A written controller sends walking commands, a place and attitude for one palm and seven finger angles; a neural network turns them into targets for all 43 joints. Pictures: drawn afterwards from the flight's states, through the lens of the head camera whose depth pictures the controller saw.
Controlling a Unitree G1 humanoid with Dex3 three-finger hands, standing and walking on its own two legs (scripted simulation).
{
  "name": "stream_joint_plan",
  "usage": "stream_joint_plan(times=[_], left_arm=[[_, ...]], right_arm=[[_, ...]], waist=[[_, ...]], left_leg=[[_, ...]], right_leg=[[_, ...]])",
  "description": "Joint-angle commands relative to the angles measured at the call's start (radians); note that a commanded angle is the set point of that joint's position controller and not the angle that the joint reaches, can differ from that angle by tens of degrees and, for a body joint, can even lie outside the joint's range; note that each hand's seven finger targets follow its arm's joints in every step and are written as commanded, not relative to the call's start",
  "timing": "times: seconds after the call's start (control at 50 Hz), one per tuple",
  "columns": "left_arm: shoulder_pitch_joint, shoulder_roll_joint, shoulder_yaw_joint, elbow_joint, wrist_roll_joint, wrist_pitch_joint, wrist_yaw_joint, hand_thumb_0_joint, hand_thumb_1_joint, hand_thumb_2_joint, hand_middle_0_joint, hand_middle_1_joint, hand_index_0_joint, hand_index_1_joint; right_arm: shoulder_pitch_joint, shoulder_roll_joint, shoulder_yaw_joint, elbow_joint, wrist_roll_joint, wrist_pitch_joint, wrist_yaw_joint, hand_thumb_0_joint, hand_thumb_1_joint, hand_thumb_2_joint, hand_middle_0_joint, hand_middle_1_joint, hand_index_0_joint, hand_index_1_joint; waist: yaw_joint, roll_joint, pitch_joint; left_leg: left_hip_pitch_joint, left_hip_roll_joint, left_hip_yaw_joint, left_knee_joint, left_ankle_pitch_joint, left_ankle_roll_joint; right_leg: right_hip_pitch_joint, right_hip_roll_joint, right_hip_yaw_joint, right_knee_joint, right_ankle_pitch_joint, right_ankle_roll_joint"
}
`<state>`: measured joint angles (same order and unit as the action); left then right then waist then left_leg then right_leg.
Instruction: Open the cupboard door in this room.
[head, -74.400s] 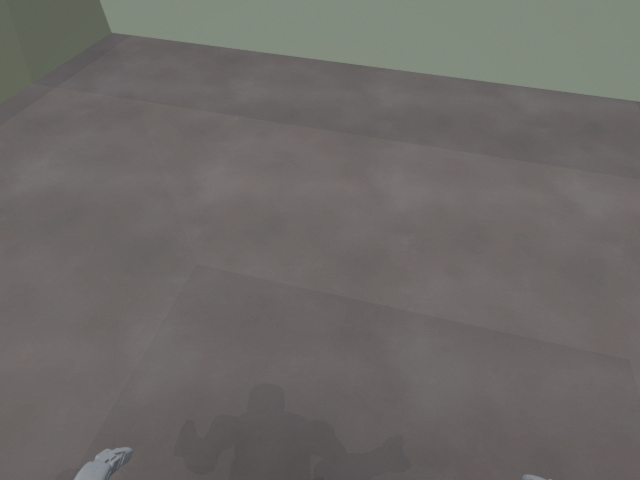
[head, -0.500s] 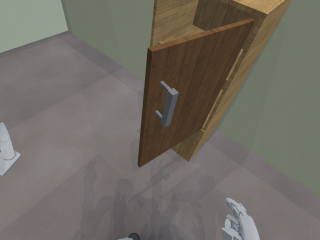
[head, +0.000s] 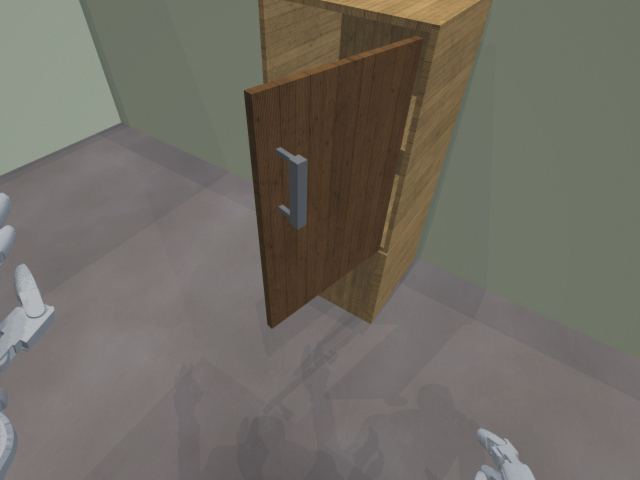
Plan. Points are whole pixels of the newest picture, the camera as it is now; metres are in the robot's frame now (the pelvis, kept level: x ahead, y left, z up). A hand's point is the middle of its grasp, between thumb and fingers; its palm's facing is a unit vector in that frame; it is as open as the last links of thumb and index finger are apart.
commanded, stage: stop stepping back and stand still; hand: left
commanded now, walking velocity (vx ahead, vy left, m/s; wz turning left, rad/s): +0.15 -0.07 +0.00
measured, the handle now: (290, 188) +0.56 +0.06 +0.07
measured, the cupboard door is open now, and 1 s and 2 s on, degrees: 77 77 77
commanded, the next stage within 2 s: let the arm hang, fingers relaxed in 1.40 s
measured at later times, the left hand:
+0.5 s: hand (57, 352) +0.19 +0.23 +0.17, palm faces +0.44 -0.79 -0.43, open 7.4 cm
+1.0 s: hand out of the picture +0.14 +0.30 +0.17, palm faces +0.43 -0.78 -0.47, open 7.4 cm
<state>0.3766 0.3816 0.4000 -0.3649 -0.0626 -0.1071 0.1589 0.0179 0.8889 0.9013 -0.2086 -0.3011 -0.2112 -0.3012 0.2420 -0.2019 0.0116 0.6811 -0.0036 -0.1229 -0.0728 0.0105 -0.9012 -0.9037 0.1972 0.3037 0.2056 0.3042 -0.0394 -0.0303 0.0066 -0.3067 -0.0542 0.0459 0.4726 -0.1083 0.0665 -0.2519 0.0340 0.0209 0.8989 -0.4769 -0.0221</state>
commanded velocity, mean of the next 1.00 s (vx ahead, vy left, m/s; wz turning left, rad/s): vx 0.05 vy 0.03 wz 0.00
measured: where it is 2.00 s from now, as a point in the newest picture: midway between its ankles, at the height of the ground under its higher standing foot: outside the picture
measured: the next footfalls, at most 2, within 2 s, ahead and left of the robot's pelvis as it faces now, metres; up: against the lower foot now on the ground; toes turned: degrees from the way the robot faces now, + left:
right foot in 0.12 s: +0.01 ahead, -0.09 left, +0.00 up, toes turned -3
left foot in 0.50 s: +0.00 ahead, +0.13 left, +0.00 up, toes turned +4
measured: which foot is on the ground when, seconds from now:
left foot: down 0.00-0.12, up 0.14-0.48, down 0.50-1.00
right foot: up 0.00-0.10, down 0.12-1.00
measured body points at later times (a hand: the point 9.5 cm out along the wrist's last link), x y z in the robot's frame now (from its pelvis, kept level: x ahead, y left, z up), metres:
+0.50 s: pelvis -0.01 -0.01 +0.01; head -0.01 -0.03 +0.46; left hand +0.16 +0.27 +0.20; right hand +0.14 -0.27 -0.08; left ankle -0.04 +0.13 -0.73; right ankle -0.03 -0.09 -0.73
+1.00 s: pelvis -0.05 +0.03 +0.01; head -0.03 +0.04 +0.46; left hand +0.12 +0.34 +0.19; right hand +0.12 -0.19 -0.08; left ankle -0.04 +0.13 -0.73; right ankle -0.03 -0.09 -0.73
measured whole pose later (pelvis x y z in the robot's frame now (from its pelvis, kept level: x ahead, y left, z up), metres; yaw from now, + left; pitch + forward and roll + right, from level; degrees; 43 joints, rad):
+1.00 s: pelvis -0.05 +0.03 +0.01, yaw +0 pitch -2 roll -1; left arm 0.56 0.40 0.40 -0.48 -0.05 -0.19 0.15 0.02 0.89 0.90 -0.22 -0.30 -0.22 -0.30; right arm 0.22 -0.19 0.02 0.61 0.00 -0.11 -0.07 0.01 -0.90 -0.90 0.20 0.30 0.21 0.30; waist 0.02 0.00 0.06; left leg -0.20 0.01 0.07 0.46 -0.23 0.03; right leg -0.19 -0.02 -0.07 0.43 -0.20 0.00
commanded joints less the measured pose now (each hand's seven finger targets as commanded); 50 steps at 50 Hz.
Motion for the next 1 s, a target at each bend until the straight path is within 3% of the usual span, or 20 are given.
stream_joint_plan(times=[0.0,0.04,0.06,0.08,0.1,0.12,0.14,0.18,0.24,0.28,0.32,0.36,0.42,0.48,0.5,0.56,0.6,0.7,0.82,0.98], left_arm=[[0.240,0.226,0.149,-0.402,0.012,-0.111,0.006,0.000,0.900,0.900,-0.200,-0.300,-0.200,-0.300],[0.283,0.234,0.176,-0.400,0.022,-0.122,0.012,0.000,0.900,0.900,-0.200,-0.300,-0.200,-0.300],[0.295,0.228,0.181,-0.376,0.029,-0.121,0.013,0.000,0.900,0.900,-0.200,-0.300,-0.200,-0.300],[0.294,0.248,0.196,-0.350,0.034,-0.114,0.015,0.000,0.900,0.900,-0.200,-0.300,-0.200,-0.300],[0.230,0.243,0.174,-0.356,0.030,-0.113,0.010,0.000,0.900,0.900,-0.200,-0.300,-0.200,-0.300],[0.121,0.257,0.185,-0.368,0.013,-0.131,0.002,0.000,0.900,0.900,-0.200,-0.300,-0.200,-0.300],[0.039,0.292,0.220,-0.363,0.014,-0.147,-0.010,0.000,0.900,0.900,-0.200,-0.300,-0.200,-0.300],[-0.009,0.228,0.152,-0.224,0.019,-0.148,-0.017,0.000,0.900,0.900,-0.200,-0.300,-0.200,-0.300],[0.007,0.170,0.085,-0.099,0.035,-0.162,-0.007,0.000,0.900,0.900,-0.200,-0.300,-0.200,-0.300],[-0.059,0.152,0.043,-0.131,0.044,-0.176,0.006,0.000,0.900,0.900,-0.200,-0.300,-0.200,-0.300],[-0.021,0.153,0.047,-0.142,0.047,-0.172,0.020,0.000,0.900,0.900,-0.200,-0.300,-0.200,-0.300],[0.005,0.174,0.075,-0.204,0.044,-0.171,0.026,0.000,0.900,0.900,-0.200,-0.300,-0.200,-0.300],[0.092,0.210,0.139,-0.296,0.034,-0.178,0.034,0.000,0.900,0.900,-0.200,-0.300,-0.200,-0.300],[0.125,0.223,0.157,-0.362,0.027,-0.187,0.034,0.000,0.900,0.900,-0.200,-0.300,-0.200,-0.300],[0.135,0.218,0.154,-0.364,0.025,-0.188,0.029,0.000,0.900,0.900,-0.200,-0.300,-0.200,-0.300],[0.176,0.220,0.165,-0.334,0.026,-0.176,0.019,0.000,0.900,0.900,-0.200,-0.300,-0.200,-0.300],[0.173,0.204,0.150,-0.322,0.022,-0.175,0.013,0.000,0.900,0.900,-0.200,-0.300,-0.200,-0.300],[0.212,0.196,0.147,-0.286,0.009,-0.159,0.007,0.000,0.900,0.900,-0.200,-0.300,-0.200,-0.300],[0.178,0.205,0.145,-0.344,0.010,-0.157,0.008,0.000,0.900,0.900,-0.200,-0.300,-0.200,-0.300],[0.122,0.184,0.120,-0.304,0.020,-0.150,0.013,0.000,0.900,0.900,-0.200,-0.300,-0.200,-0.300]], right_arm=[[-0.147,-0.126,-0.053,-0.208,-0.006,-0.063,0.011,0.000,-0.900,-0.900,0.200,0.300,0.200,0.300],[-0.152,-0.117,-0.057,-0.229,-0.009,-0.048,0.013,0.000,-0.900,-0.900,0.200,0.300,0.200,0.300],[-0.145,-0.107,-0.060,-0.228,-0.008,-0.036,0.012,0.000,-0.900,-0.900,0.200,0.300,0.200,0.300],[-0.117,-0.091,-0.063,-0.216,-0.001,-0.024,0.012,0.000,-0.900,-0.900,0.200,0.300,0.200,0.300],[-0.124,-0.097,-0.075,-0.212,0.009,-0.009,0.009,0.000,-0.900,-0.900,0.200,0.300,0.200,0.300],[-0.120,-0.131,-0.080,-0.185,-0.007,-0.014,-0.002,0.000,-0.900,-0.900,0.200,0.300,0.200,0.300],[-0.095,-0.141,-0.082,-0.154,-0.017,-0.019,0.003,0.000,-0.900,-0.900,0.200,0.300,0.200,0.300],[-0.105,-0.120,-0.066,-0.163,0.000,-0.028,0.000,0.000,-0.900,-0.900,0.200,0.300,0.200,0.300],[-0.114,-0.138,-0.073,-0.139,0.001,-0.039,-0.023,0.000,-0.900,-0.900,0.200,0.300,0.200,0.300],[-0.120,-0.133,-0.067,-0.140,0.005,-0.060,-0.031,0.000,-0.900,-0.900,0.200,0.300,0.200,0.300],[-0.117,-0.128,-0.061,-0.154,-0.003,-0.074,-0.036,0.000,-0.900,-0.900,0.200,0.300,0.200,0.300],[-0.127,-0.129,-0.064,-0.166,-0.009,-0.083,-0.031,0.000,-0.900,-0.900,0.200,0.300,0.200,0.300],[-0.122,-0.116,-0.063,-0.188,-0.010,-0.074,-0.019,0.000,-0.900,-0.900,0.200,0.300,0.200,0.300],[-0.108,-0.147,-0.080,-0.207,0.001,-0.054,-0.008,0.000,-0.900,-0.900,0.200,0.300,0.200,0.300],[-0.109,-0.147,-0.080,-0.212,0.010,-0.049,-0.002,0.000,-0.900,-0.900,0.200,0.300,0.200,0.300],[-0.096,-0.124,-0.068,-0.220,0.012,-0.037,0.007,0.000,-0.900,-0.900,0.200,0.300,0.200,0.300],[-0.098,-0.124,-0.067,-0.219,0.013,-0.038,0.010,0.000,-0.900,-0.900,0.200,0.300,0.200,0.300],[-0.110,-0.125,-0.061,-0.230,0.013,-0.026,0.008,0.000,-0.900,-0.900,0.200,0.300,0.200,0.300],[-0.123,-0.125,-0.049,-0.240,0.008,-0.029,-0.001,0.000,-0.900,-0.900,0.200,0.300,0.200,0.300],[-0.125,-0.127,-0.047,-0.220,0.002,-0.049,-0.007,0.000,-0.900,-0.900,0.200,0.300,0.200,0.300]], waist=[[0.075,0.331,-0.080],[0.077,0.396,-0.055],[0.085,0.294,-0.037],[0.084,0.026,-0.028],[0.070,-0.255,-0.004],[0.038,-0.192,0.041],[0.012,-0.122,-0.006],[-0.008,-0.067,0.030],[0.025,0.045,0.049],[0.031,-0.017,0.018],[0.053,-0.172,-0.010],[0.071,-0.242,-0.038],[0.069,-0.109,-0.094],[0.061,0.122,-0.171],[0.062,0.135,-0.172],[0.034,0.167,-0.153],[0.031,0.111,-0.144],[0.032,0.039,-0.142],[0.044,0.134,-0.111],[0.045,0.118,-0.053]], left_leg=[[-0.299,0.185,-0.156,-0.429,-0.574,-0.029],[-0.422,0.181,-0.132,-0.344,-0.629,-0.038],[-0.473,0.144,-0.096,-0.186,-0.596,-0.051],[-0.412,0.060,-0.008,0.118,-0.503,-0.065],[-0.375,0.006,-0.017,0.546,-0.391,-0.071],[-0.394,0.022,-0.085,0.738,-0.281,-0.086],[-0.366,0.050,-0.102,0.820,-0.195,-0.097],[-0.323,0.094,-0.084,0.786,-0.108,-0.091],[-0.309,0.094,-0.041,0.579,-0.114,-0.067],[-0.225,0.079,-0.001,0.397,-0.161,-0.051],[-0.143,0.059,0.044,0.227,-0.187,-0.035],[-0.076,0.047,0.062,0.105,-0.191,-0.026],[0.051,0.049,0.041,-0.087,-0.094,-0.020],[0.264,0.190,-0.090,-0.044,0.328,0.005],[0.269,0.211,-0.099,-0.024,0.376,0.006],[0.175,0.151,-0.007,0.034,0.409,-0.037],[0.133,0.142,-0.006,0.039,0.358,-0.053],[0.119,0.152,-0.038,-0.013,0.321,-0.054],[0.064,0.160,-0.064,-0.107,0.167,-0.048],[0.004,0.144,-0.073,-0.169,-0.122,-0.049]], right_leg=[[0.289,0.045,-0.152,-0.123,0.024,-0.006],[0.397,0.034,-0.143,-0.239,-0.031,-0.027],[0.421,0.004,-0.089,-0.362,-0.063,-0.043],[0.297,-0.094,0.023,-0.552,-0.087,-0.069],[0.046,-0.344,0.438,-0.773,-0.251,-0.139],[-0.091,-0.400,0.498,-0.816,-0.250,-0.140],[-0.145,-0.393,0.412,-0.787,-0.259,-0.130],[-0.195,-0.313,0.351,-0.796,-0.391,-0.094],[-0.034,-0.283,0.241,-0.738,-0.036,-0.046],[0.041,-0.272,0.180,-0.713,0.102,-0.012],[0.109,-0.244,0.131,-0.690,0.181,0.002],[0.164,-0.244,0.129,-0.659,0.295,0.003],[0.218,-0.224,0.106,-0.546,0.538,0.011],[0.114,-0.125,0.027,-0.399,0.602,0.052],[0.094,-0.110,0.024,-0.393,0.576,0.057],[0.175,-0.104,0.008,-0.392,0.795,0.019],[0.206,-0.117,0.025,-0.396,0.860,0.013],[0.203,-0.097,-0.007,-0.409,0.759,0.024],[0.201,-0.060,-0.033,-0.441,0.512,0.035],[0.180,-0.064,-0.020,-0.522,0.350,0.038]])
